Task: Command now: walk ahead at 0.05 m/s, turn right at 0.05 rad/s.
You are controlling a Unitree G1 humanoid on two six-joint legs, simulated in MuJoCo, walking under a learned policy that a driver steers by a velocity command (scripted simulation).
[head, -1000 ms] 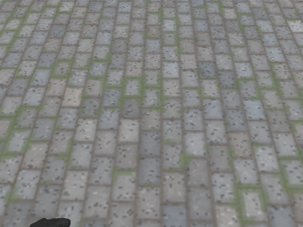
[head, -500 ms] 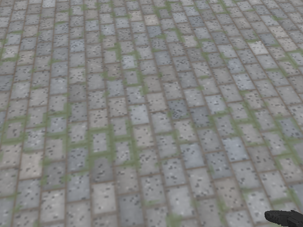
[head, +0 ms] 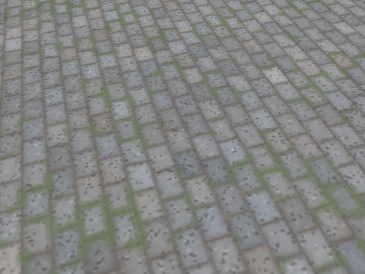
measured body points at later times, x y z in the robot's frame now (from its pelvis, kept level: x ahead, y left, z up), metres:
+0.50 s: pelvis +0.01 -0.01 +0.00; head +0.02 -0.01 +0.45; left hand +0.12 +0.25 -0.13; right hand +0.08 -0.27 -0.14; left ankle -0.03 +0.12 -0.74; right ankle +0.03 -0.13 -0.74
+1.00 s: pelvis +0.07 -0.04 +0.00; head +0.07 -0.05 +0.45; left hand +0.07 +0.23 -0.13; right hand +0.10 -0.31 -0.15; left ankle -0.01 +0.10 -0.67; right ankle +0.03 -0.13 -0.74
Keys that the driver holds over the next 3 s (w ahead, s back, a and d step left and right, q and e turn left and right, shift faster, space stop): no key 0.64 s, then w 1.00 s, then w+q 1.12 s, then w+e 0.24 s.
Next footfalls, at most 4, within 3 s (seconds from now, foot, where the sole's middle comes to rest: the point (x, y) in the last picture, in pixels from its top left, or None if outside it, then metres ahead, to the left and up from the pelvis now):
1.36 left None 0.43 0.11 -0.77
1.90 right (220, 216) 0.75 -0.12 -0.77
2.42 left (142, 177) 0.94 0.20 -0.77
2.94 right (147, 119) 1.30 0.20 -0.77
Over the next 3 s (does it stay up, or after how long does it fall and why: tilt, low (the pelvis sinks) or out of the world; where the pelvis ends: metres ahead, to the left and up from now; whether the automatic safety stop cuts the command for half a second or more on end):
stays up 1.14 0.19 -0.01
